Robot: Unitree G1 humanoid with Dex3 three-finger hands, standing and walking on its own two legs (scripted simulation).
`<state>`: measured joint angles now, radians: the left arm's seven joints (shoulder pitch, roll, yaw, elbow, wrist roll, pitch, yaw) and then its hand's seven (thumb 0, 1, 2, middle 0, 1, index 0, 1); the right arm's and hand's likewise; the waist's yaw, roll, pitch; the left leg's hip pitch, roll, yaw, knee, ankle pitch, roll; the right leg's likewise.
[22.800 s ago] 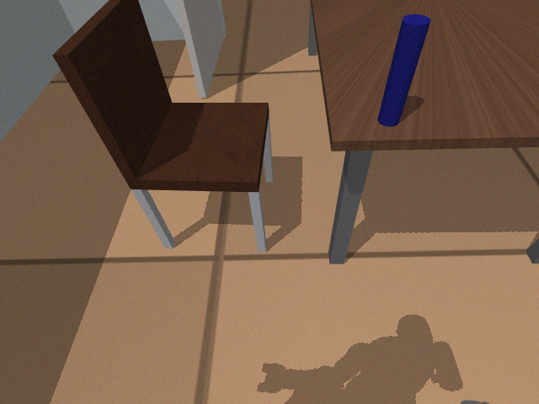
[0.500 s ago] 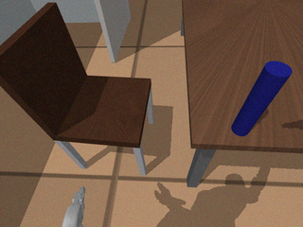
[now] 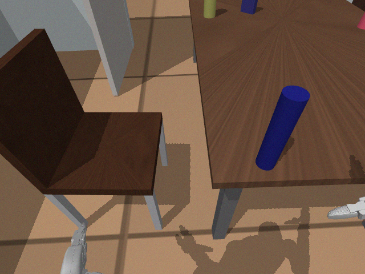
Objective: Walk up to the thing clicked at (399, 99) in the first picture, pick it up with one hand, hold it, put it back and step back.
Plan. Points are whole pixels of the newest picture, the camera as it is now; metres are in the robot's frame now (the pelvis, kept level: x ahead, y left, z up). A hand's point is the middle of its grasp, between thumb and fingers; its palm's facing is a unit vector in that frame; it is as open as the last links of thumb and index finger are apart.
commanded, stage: sink last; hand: right
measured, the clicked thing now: (277, 133) +0.38 -0.20 +0.10
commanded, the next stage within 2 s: home in 0.48 s
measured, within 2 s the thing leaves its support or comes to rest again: neither
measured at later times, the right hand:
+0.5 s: hand out of the picture +0.16 -0.25 +0.16, palm faces +0.44 +0.77 -0.46, open 17.4 cm
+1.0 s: hand (306, 243) +0.16 -0.21 +0.02, palm faces +0.23 +0.93 -0.30, open 17.5 cm
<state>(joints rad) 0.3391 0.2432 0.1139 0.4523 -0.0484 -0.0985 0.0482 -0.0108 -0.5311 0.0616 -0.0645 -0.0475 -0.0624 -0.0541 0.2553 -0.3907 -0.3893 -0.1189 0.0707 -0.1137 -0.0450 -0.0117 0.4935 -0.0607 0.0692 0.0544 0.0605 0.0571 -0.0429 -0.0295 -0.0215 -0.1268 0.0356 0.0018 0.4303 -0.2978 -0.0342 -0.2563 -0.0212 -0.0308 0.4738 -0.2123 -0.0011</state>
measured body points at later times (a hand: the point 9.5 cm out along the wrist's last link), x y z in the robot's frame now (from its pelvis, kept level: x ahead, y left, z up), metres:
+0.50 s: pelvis -0.02 +0.02 +0.00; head -0.03 +0.05 +0.45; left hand +0.14 +0.29 -0.08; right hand +0.13 -0.29 +0.19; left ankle -0.04 +0.14 -0.74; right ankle +0.02 -0.12 -0.74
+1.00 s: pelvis -0.01 +0.02 +0.00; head +0.00 +0.03 +0.45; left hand +0.16 +0.24 -0.09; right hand +0.14 -0.26 +0.04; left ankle -0.04 +0.14 -0.74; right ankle +0.02 -0.12 -0.74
